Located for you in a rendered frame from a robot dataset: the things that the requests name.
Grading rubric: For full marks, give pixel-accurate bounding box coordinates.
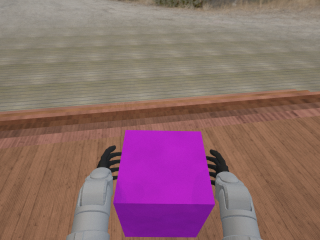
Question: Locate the robot right forearm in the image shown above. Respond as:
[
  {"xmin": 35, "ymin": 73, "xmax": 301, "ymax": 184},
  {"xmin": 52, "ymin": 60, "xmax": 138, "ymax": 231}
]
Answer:
[{"xmin": 215, "ymin": 171, "xmax": 263, "ymax": 240}]

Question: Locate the right robot hand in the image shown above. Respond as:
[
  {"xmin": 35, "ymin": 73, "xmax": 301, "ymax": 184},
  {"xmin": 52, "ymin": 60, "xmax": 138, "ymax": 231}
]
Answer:
[{"xmin": 206, "ymin": 149, "xmax": 229, "ymax": 186}]

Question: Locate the robot left forearm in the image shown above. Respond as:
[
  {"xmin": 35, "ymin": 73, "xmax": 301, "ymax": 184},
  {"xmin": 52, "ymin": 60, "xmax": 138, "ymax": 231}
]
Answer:
[{"xmin": 66, "ymin": 167, "xmax": 113, "ymax": 240}]

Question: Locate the left robot hand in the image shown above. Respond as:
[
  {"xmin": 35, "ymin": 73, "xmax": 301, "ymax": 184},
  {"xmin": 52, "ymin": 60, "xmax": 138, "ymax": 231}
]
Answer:
[{"xmin": 97, "ymin": 145, "xmax": 122, "ymax": 180}]

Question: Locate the carton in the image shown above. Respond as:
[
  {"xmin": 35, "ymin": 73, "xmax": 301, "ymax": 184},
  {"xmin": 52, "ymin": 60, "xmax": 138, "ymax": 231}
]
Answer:
[{"xmin": 113, "ymin": 130, "xmax": 215, "ymax": 238}]

